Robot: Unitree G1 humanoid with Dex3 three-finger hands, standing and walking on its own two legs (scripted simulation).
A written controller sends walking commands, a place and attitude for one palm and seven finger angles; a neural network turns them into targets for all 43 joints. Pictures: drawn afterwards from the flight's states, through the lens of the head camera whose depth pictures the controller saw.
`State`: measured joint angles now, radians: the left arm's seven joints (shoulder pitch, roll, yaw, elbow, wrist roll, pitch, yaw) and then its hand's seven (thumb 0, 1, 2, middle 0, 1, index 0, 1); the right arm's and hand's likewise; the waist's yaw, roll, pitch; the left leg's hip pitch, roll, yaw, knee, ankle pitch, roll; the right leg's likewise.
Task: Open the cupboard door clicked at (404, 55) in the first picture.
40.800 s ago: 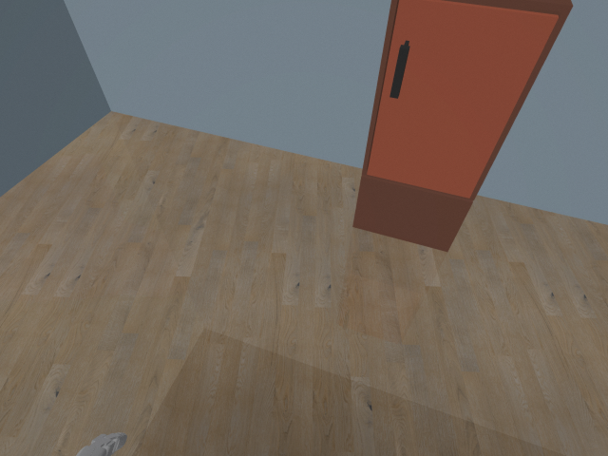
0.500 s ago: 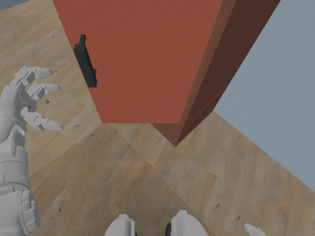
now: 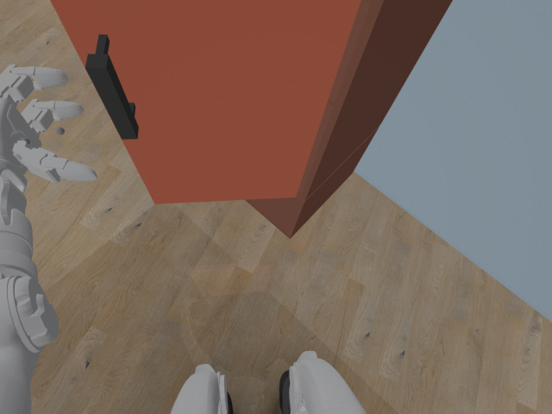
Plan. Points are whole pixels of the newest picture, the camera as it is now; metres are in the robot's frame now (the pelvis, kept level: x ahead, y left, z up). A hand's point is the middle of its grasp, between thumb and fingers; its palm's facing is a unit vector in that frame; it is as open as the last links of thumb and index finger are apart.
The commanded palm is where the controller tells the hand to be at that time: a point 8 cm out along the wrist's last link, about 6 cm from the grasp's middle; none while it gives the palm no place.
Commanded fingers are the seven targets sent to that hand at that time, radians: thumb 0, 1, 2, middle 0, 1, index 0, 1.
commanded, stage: move the hooked fingers beside the handle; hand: left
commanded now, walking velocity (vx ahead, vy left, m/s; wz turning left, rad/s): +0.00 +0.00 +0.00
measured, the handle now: (117, 90) +0.57 +0.20 +0.06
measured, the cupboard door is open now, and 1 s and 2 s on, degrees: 48 48 48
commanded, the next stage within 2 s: slide the fingers in behind the handle in 0.94 s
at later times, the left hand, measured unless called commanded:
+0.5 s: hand (62, 118) +0.51 +0.26 +0.06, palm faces +0.03 -1.00 -0.02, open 13.9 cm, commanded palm +0.48 +0.30 +0.06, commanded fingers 0.00 -0.50 0.30 -0.30 -1.20 -0.30 -1.20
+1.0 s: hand (65, 121) +0.50 +0.25 +0.07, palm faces +0.02 -1.00 -0.03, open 14.0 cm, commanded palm +0.48 +0.29 +0.06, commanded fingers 0.00 -0.50 0.30 -0.30 -1.20 -0.30 -1.20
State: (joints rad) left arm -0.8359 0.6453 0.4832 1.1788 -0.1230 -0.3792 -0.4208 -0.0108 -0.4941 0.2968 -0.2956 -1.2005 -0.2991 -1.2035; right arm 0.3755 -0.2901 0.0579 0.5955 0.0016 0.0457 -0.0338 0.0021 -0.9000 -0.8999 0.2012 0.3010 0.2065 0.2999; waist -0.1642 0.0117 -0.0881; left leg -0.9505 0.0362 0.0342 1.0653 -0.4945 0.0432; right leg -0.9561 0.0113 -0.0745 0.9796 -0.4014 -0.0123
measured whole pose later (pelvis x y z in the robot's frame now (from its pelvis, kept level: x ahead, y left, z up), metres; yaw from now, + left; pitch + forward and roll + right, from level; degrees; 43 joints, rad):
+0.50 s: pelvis +0.01 +0.00 +0.00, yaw -1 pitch +24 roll -4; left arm -0.82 0.68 0.54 1.14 -0.12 -0.35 -0.43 -0.01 -0.49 0.30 -0.30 -1.20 -0.30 -1.20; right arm 0.42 -0.29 0.06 0.57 -0.01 0.10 -0.01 0.00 -0.90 -0.90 0.20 0.30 0.21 0.30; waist -0.18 0.02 -0.10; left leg -0.97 0.06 0.04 1.06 -0.51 0.04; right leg -0.98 0.03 -0.07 0.95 -0.40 -0.01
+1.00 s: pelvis +0.00 +0.00 +0.00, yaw +0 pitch +23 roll -4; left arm -0.87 0.64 0.46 1.17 -0.12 -0.39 -0.40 -0.01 -0.49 0.30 -0.30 -1.20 -0.30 -1.20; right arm 0.36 -0.28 0.06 0.59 0.00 0.09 -0.01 0.00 -0.90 -0.90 0.20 0.30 0.21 0.30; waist -0.17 0.02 -0.09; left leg -0.98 0.04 0.02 1.09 -0.51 0.05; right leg -0.97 0.02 -0.08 0.98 -0.41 -0.01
